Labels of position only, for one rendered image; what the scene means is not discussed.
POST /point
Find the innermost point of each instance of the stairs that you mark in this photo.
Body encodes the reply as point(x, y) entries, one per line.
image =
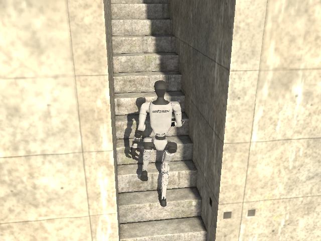
point(144, 51)

